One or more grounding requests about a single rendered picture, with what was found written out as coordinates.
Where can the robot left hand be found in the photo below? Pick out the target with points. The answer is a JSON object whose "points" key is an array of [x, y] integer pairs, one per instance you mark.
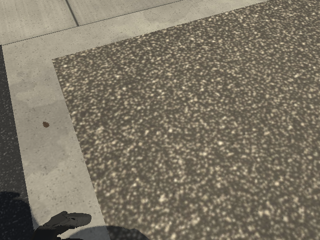
{"points": [[59, 224]]}

